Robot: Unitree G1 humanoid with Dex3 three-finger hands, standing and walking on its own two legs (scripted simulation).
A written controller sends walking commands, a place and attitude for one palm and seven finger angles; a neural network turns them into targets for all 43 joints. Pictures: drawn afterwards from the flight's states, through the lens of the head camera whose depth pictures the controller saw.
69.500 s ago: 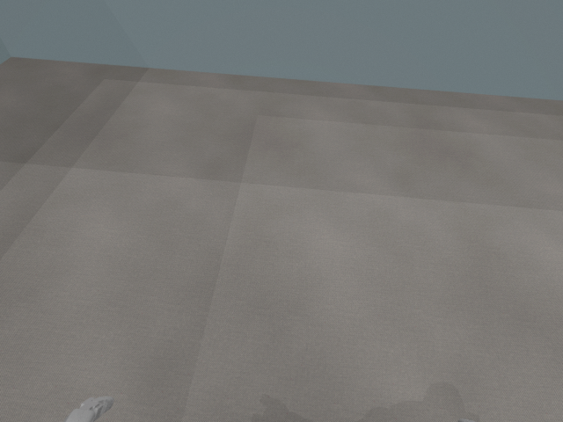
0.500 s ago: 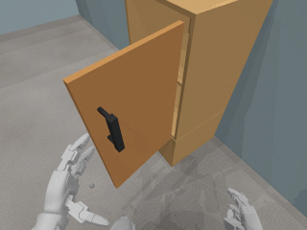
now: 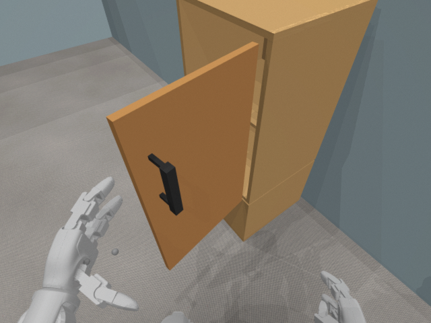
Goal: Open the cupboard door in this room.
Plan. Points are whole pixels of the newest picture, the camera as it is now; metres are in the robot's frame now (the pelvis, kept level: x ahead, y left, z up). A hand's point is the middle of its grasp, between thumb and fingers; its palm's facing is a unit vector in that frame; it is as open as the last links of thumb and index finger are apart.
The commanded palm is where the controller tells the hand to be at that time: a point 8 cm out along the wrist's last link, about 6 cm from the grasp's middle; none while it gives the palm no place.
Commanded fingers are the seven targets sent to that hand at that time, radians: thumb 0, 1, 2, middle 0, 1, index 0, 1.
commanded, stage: draw the hand back to the body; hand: left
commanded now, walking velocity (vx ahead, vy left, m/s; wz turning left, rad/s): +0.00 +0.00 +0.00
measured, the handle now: (165, 185) +0.36 +0.12 +0.07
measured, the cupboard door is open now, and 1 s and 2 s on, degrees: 100 100 100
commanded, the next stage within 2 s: step back with the hand held close in 1.30 s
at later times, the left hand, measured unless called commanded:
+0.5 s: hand (57, 235) +0.21 +0.23 +0.15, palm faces +0.26 -0.91 -0.34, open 14.1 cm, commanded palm +0.18 +0.28 +0.18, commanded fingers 0.00 0.20 0.60 -0.17 -0.30 -0.17 -0.30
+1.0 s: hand (4, 182) +0.24 +0.27 +0.23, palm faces +0.46 -0.80 -0.39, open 8.3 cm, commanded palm +0.19 +0.31 +0.23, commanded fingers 0.00 0.90 0.90 -0.20 -0.30 -0.20 -0.30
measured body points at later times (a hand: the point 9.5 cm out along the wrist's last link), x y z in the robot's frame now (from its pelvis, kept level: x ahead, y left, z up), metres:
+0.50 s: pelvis +0.02 +0.02 +0.04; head +0.01 +0.01 +0.49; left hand +0.19 +0.28 +0.17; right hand +0.20 -0.20 -0.03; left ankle +0.06 +0.15 -0.67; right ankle -0.03 -0.13 -0.67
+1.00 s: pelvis +0.04 +0.01 +0.06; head +0.02 -0.01 +0.51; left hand +0.21 +0.31 +0.25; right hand +0.22 -0.21 -0.01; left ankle +0.06 +0.15 -0.67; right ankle -0.03 -0.13 -0.67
